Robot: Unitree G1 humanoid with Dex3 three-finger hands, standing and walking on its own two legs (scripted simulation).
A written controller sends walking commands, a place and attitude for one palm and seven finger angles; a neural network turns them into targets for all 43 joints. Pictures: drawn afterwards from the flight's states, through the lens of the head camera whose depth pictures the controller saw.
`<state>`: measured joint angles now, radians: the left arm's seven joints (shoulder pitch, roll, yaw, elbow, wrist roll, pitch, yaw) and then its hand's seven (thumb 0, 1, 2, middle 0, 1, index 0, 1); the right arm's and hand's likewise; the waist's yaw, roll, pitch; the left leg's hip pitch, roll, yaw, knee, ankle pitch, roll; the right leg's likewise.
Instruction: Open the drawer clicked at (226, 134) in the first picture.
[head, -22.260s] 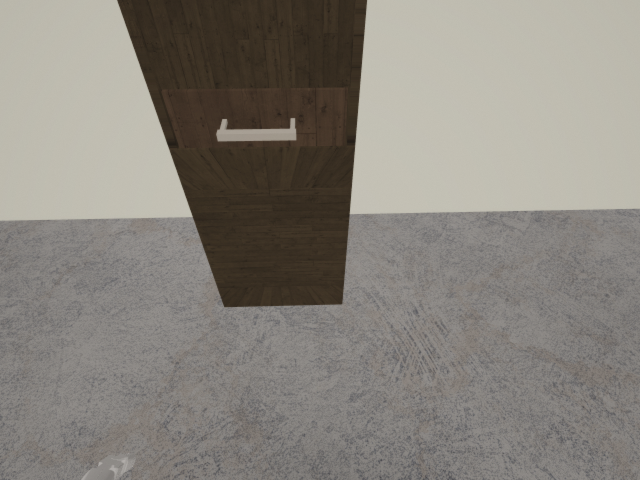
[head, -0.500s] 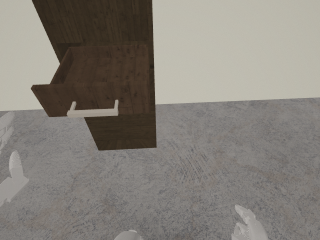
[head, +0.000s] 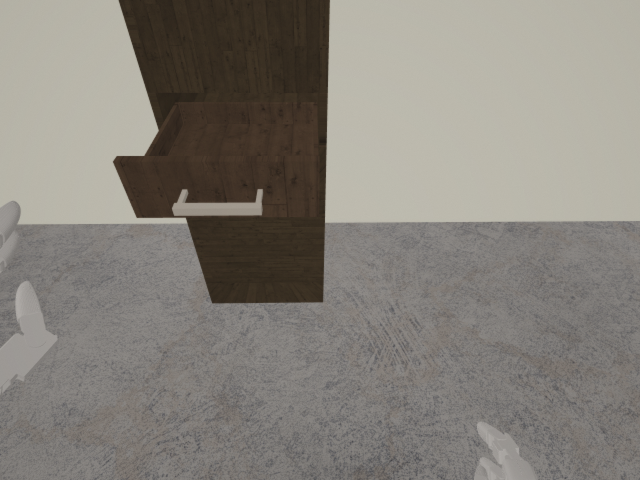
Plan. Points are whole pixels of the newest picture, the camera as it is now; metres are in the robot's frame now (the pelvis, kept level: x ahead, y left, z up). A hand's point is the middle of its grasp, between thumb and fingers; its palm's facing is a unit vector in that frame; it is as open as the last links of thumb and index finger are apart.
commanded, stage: stop stepping back and stand still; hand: left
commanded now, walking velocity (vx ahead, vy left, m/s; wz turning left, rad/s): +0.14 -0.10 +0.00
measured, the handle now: (220, 202) +0.61 +0.22 +0.01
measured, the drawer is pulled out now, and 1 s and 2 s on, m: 0.30 0.30 0.30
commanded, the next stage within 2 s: let the arm hang, fingers relaxed in 0.06 s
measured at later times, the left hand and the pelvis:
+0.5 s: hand out of the picture +0.03 +0.14 -0.17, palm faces +0.06 -0.98 -0.20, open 7.0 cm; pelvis +0.01 -0.04 +0.00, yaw +1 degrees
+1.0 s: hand out of the picture +0.05 +0.17 -0.16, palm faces +0.01 -0.98 -0.21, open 7.4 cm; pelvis +0.03 -0.01 +0.01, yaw -1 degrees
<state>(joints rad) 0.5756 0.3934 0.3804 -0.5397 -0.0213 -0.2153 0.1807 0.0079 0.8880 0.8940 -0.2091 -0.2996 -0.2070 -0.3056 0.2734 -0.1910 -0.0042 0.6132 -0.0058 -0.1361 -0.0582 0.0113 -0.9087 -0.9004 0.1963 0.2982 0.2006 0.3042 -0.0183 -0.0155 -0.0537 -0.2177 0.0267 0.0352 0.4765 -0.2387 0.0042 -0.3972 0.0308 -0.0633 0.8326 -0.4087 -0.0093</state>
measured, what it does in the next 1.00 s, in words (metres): steps on the spot: left foot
